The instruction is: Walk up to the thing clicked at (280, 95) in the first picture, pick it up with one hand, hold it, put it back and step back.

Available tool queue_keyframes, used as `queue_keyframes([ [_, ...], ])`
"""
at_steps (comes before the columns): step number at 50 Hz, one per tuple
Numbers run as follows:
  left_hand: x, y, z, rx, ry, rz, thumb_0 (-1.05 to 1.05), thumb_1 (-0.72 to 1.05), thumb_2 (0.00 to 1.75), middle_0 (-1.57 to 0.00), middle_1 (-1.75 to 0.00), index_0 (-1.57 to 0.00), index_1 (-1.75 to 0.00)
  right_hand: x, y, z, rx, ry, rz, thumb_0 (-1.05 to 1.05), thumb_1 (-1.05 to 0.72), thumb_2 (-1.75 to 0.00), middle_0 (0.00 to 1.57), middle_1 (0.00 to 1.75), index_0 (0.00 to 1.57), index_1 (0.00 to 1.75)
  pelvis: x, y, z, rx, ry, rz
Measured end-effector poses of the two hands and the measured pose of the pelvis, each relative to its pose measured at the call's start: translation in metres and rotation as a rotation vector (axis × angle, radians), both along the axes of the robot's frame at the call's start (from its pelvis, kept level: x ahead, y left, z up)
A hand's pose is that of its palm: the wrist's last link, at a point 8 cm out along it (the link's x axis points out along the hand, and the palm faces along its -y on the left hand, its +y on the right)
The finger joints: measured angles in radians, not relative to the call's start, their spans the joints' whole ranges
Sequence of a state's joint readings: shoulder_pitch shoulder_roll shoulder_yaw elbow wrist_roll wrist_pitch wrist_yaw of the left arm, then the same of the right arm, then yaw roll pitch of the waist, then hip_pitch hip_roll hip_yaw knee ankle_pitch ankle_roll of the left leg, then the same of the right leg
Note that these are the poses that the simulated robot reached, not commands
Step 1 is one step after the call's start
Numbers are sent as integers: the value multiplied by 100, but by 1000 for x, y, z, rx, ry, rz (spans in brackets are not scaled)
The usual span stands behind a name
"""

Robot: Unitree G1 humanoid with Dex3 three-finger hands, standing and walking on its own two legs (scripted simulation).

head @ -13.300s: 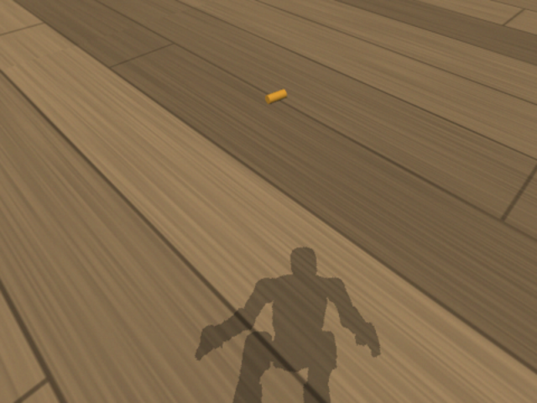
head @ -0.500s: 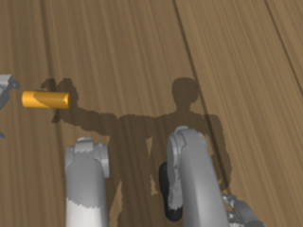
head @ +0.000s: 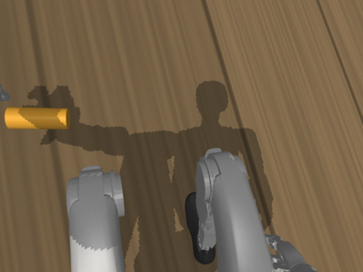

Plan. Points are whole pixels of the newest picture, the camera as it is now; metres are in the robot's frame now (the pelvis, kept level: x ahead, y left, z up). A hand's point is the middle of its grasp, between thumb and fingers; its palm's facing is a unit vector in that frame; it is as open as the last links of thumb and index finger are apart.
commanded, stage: rise first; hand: left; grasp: from above
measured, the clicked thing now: (40, 118) +0.48 +0.29 -0.29
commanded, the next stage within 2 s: approach in 0.12 s
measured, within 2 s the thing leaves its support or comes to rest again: neither
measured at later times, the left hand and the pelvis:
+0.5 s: hand (12, 117) +0.44 +0.31 -0.18, palm faces -0.44 -0.03 -0.90, open 13.9 cm; pelvis +0.00 +0.00 +0.00, yaw -1 degrees
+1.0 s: hand (11, 119) +0.44 +0.32 -0.18, palm faces -0.52 -0.03 -0.86, open 13.7 cm; pelvis +0.00 +0.00 +0.01, yaw -1 degrees
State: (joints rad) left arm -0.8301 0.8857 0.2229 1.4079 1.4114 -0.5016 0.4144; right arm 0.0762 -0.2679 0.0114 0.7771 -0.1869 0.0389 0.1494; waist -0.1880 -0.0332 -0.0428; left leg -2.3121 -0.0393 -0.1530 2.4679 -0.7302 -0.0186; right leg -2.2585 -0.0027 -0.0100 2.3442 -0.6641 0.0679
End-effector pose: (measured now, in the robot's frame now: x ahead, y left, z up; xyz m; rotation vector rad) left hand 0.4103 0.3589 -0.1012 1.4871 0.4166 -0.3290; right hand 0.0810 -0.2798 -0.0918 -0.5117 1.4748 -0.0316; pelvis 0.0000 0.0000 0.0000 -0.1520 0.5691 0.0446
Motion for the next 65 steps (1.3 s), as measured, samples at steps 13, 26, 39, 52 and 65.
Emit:
queue_keyframes([
  [13, 9, -4, -9, 5, -4, 7, 0, -50, 100, -10, -100, -10, -98, -6, 1, 1, -8, 6, -6, 0, -91, -90, 21, 30, 21, 30, 0, 1, -3, -8, 2, -3],
  [26, 45, -48, -23, -11, -31, -98, 0, -48, 97, -8, -104, -10, -101, -15, 8, 8, -16, -1, -2, 0, -90, -89, 21, 30, 21, 30, 0, 5, -5, -19, 9, -3],
  [39, 91, -91, -36, 45, -56, -27, 0, -45, 95, -7, -108, -11, -102, -66, 11, 20, -13, 30, -93, 0, -90, -89, 21, 30, 21, 30, 1, 5, -8, -34, 27, -23],
  [52, 33, -34, -19, 41, 66, 6, 0, -44, 94, -8, -110, -13, -103, -52, 13, 15, 56, 87, -67, 0, -91, -89, 21, 30, 21, 30, 0, 2, 9, -18, 30, 0],
  [65, 37, -51, -21, -47, 5, -111, 0, -44, 97, -9, -108, -13, -102, 1, -3, 30, -54, -72, 52, 0, -91, -89, 21, 30, 21, 30, -6, 7, 2, -35, -21, -9],
])
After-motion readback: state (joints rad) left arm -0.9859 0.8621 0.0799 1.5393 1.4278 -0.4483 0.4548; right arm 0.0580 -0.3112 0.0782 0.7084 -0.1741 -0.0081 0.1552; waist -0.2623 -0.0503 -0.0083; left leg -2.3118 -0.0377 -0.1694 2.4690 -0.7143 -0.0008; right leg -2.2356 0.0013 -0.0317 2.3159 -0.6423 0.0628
